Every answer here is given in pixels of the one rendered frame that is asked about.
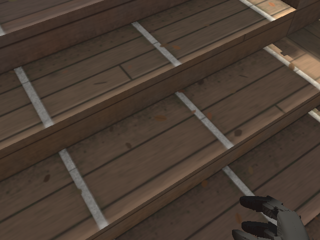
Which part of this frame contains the right robot hand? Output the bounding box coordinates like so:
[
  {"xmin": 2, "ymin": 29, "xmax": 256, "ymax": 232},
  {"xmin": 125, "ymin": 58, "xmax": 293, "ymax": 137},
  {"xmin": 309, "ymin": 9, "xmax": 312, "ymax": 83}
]
[{"xmin": 232, "ymin": 195, "xmax": 314, "ymax": 240}]

